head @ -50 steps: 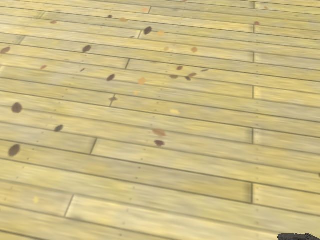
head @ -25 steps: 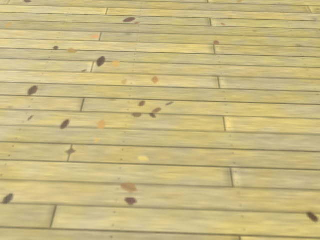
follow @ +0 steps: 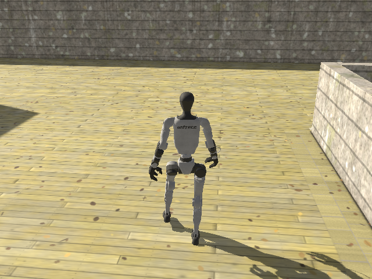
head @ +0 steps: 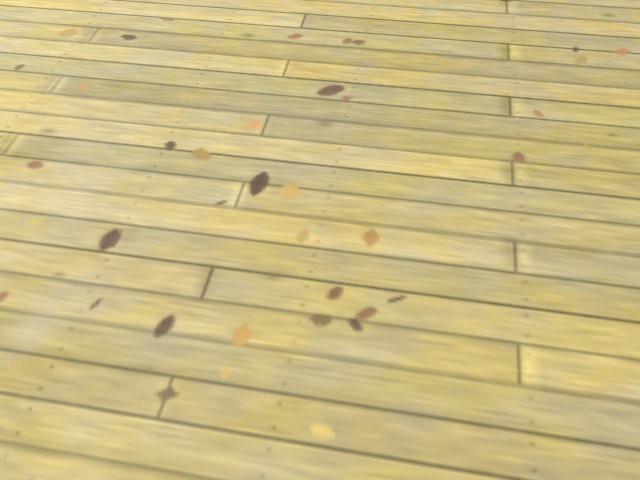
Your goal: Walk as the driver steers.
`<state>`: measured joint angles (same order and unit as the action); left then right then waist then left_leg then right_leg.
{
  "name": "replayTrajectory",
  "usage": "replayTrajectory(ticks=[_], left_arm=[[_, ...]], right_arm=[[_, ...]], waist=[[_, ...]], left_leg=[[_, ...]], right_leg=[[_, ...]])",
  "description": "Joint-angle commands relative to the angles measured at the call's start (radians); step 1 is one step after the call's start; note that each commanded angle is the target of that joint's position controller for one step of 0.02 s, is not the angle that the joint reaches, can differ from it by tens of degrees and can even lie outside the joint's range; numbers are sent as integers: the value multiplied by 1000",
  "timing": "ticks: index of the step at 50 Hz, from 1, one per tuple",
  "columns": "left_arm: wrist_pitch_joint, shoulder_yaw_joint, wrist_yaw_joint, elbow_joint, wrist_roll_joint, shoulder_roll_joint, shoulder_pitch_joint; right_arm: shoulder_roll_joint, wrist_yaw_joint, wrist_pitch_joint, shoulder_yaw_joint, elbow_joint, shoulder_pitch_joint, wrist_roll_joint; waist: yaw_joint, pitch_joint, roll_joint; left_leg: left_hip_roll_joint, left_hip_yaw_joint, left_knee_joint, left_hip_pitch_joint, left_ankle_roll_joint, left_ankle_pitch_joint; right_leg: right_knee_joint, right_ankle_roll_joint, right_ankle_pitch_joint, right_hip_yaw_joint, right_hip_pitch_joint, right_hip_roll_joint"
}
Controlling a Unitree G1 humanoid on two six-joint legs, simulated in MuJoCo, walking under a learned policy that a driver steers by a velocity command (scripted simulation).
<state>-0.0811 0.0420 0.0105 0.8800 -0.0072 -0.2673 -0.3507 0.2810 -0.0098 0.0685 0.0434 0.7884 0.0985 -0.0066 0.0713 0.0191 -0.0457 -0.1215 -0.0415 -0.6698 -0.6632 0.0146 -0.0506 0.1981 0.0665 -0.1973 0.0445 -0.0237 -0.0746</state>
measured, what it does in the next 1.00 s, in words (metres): walks ahead, turning right: left foot, then right foot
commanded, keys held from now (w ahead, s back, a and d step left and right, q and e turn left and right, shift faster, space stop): w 0.22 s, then w+e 0.62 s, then e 0.16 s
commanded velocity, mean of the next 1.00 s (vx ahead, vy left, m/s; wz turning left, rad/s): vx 0.48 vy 0.00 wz -0.33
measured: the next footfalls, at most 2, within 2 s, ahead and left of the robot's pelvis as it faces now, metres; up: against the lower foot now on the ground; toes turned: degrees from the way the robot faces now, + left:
left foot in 0.18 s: +0.29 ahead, +0.15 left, +0.00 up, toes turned +2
right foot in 0.72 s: +0.56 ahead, -0.11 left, +0.00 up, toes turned -16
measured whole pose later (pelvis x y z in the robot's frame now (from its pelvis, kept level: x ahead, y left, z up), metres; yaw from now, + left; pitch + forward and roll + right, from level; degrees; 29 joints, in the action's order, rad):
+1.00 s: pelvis +0.55 -0.04 +0.00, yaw -23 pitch +2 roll +1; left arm -0.03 0.07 -0.01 0.74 -0.01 -0.28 -0.30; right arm 0.30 0.01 0.09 0.06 0.76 0.05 0.02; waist 0.04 0.06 -0.03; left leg -0.08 -0.09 -0.82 -0.65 0.06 0.16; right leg 0.37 0.09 -0.18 -0.10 -0.21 -0.11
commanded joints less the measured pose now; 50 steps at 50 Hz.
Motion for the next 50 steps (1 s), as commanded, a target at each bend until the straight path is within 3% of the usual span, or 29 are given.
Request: replayTrajectory(ticks=[1, 4, 6, 7, 8, 9, 10, 11, 12, 13, 14, 15, 17, 19, 25, 30, 33, 34, 35, 36, 37, 38, 39, 40, 41, 42, 43, 46, 50], left_arm=[[-1, 41, -9, -22, -8, -176, -36], [18, 47, -15, 3, -12, -184, -56], [27, 53, -20, 7, -13, -196, -40], [32, 55, -22, 4, -12, -205, -21], [38, 49, -24, 1, -9, -191, -7], [38, 31, -27, -21, 7, -155, -12], [16, -7, -14, -36, 10, -29, -136], [-7, 7, -9, -20, -5, -100, -91], [-22, 27, -3, -48, -39, -167, -1], [-25, 27, -6, -58, -44, -165, 51], [-20, 31, -11, -59, -31, -155, 77], [-6, 36, -14, -51, -25, -142, 55], [22, 32, -16, -34, -25, -97, 14], [37, 33, -20, -50, -23, -85, 44], [25, 26, 4, -105, -11, -58, 202], [26, 16, 34, -188, -12, -46, 338], [32, 31, 51, -218, -13, -77, 313], [36, 45, 52, -212, -12, -100, 254], [38, 68, 49, -187, -16, -139, 132], [43, 103, 34, -146, -18, -202, -38], [49, 132, 13, -132, -22, -316, -105], [35, 115, 17, -164, -17, -299, -93], [24, 92, 19, -164, -8, -223, -73], [16, 84, 18, -168, -9, -190, -21], [14, 76, 18, -181, -11, -163, 49], [13, 64, 15, -199, -5, -130, 101], [14, 60, 11, -217, 5, -129, 131], [17, 75, -9, -221, 6, -178, 129], [52, 83, -36, -212, -11, -193, 87]], right_arm=[[45, -15, 21, 3, -90, -130, -7], [59, -33, 29, 5, -115, -171, -10], [84, -38, 31, 13, -108, -129, -9], [107, -36, 32, 25, -89, -59, -7], [146, -29, 32, 49, -43, 85, -5], [208, -19, 29, 69, -2, 263, 6], [292, -17, 21, 90, 20, 338, 9], [195, -19, 20, 63, 17, 339, -3], [155, -15, 22, 49, 7, 258, -2], [132, -12, 23, 42, -7, 182, 3], [99, -14, 27, 33, -9, 131, 9], [77, -15, 35, 27, -8, 101, 18], [74, -17, 48, 29, 8, 88, 22], [96, -11, 57, 37, 27, 96, 25], [129, 15, 49, 41, 59, 122, 21], [157, 23, 12, 53, 103, 210, 2], [188, 33, -15, 64, 95, 186, -7], [201, 39, -24, 69, 89, 174, -8], [206, 44, -33, 69, 82, 158, -9], [195, 48, -32, 63, 69, 150, -6], [79, 35, -11, 27, 23, 221, 26], [60, 17, 35, 9, 4, 209, 15], [132, 0, 66, 29, -23, 93, -26], [133, -3, 82, 26, -38, 54, -35], [127, 4, 86, 30, -28, 52, -14], [140, 9, 77, 39, -19, 62, 4], [142, 10, 62, 44, -21, 75, 9], [104, 21, 30, 39, -35, 80, 26], [64, 18, 20, 22, -76, -33, 20]], waist=[[16, 54, 92], [8, 61, 101], [-28, 31, 120], [-71, -14, 133], [-144, -104, 118], [-208, -248, 49], [-154, -376, -204], [-189, -386, -165], [-180, -223, -109], [-151, -134, -38], [-125, -67, -10], [-91, -46, -40], [-64, -32, -49], [-60, -1, -31], [-107, 41, -1], [-154, 81, 19], [-107, 35, -20], [-68, -10, -40], [3, -76, -37], [88, -162, 10], [36, -256, 243], [19, -388, 248], [59, -298, 168], [32, -184, 114], [-17, -113, 44], [-53, -76, 50], [-79, -57, 75], [-103, -45, 70], [-55, -83, 130]], left_leg=[[33, 32, 103, 27, -6, -64], [45, 22, 159, 3, -39, 18], [69, 38, 179, 78, -67, 94], [99, 66, 190, 188, -86, 117], [124, 89, 209, 391, -115, 94], [-6, -51, 161, 700, -172, 68], [-241, -523, 234, 1066, -339, 272], [-257, -677, 349, 1072, -336, 396], [-235, -523, 373, 939, -284, 409], [-201, -395, 401, 791, -254, 340], [-165, -302, 440, 669, -237, 268], [-135, -227, 473, 590, -218, 214], [-117, -135, 524, 507, -219, 143], [-117, -61, 554, 487, -223, 77], [-82, 134, 582, 538, -180, -14], [-149, 183, 515, 743, -171, -119], [-167, 222, 369, 812, -141, -486], [-162, 234, 266, 813, -129, -643], [-140, 252, 96, 772, -109, -707], [-96, 264, -154, 609, -71, -563], [48, 254, -527, 183, -7, 126], [190, 21, -718, -39, 2, 656], [122, -64, -740, -144, -25, 589], [76, -51, -666, -148, -45, 497], [37, -44, -566, -93, -41, 434], [12, -42, -494, -21, -31, 392], [9, -40, -469, 35, -14, 374], [42, 2, -329, 101, 47, 320], [125, 23, -22, 203, 66, 59]], right_leg=[[-70, 135, 227, -117, -24, 273], [-11, 122, 299, -132, 90, 324], [54, 104, 439, -132, 133, 337], [135, 91, 599, -117, 133, 323], [302, 65, 694, -79, 90, 274], [574, 33, 499, -45, -97, 223], [949, -43, -88, -26, -524, 34], [1069, -32, -384, -169, -652, 35], [1105, -15, -321, -175, -727, 89], [1064, -13, -225, -147, -706, 143], [1003, -20, -159, -139, -674, 175], [963, -24, -109, -150, -610, 204], [934, -40, -67, -151, -550, 213], [886, -55, 1, -165, -597, 215], [553, -62, 299, -99, -613, 188], [425, -27, 230, -42, -694, 171], [413, 21, 81, 29, -603, 111], [422, 42, 30, 58, -514, 73], [395, 72, 30, 74, -351, 32], [333, 116, 74, 8, -71, 31], [306, 263, -5, -447, 295, 278], [133, 387, -102, -894, 446, 419], [98, 324, -88, -773, 399, 390], [96, 281, -23, -624, 260, 348], [87, 246, 71, -519, 110, 304], [65, 229, 161, -447, 1, 270], [50, 228, 282, -418, -78, 255], [71, 221, 634, -289, -212, 210], [133, 136, 591, -222, -263, 128]])
Velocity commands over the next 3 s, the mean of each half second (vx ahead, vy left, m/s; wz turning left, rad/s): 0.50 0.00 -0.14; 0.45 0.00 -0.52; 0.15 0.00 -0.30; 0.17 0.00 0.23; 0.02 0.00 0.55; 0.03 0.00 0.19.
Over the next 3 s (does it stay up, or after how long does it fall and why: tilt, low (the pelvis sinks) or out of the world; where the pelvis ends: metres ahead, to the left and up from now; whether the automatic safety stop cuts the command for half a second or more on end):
stays up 0.86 -0.09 -0.01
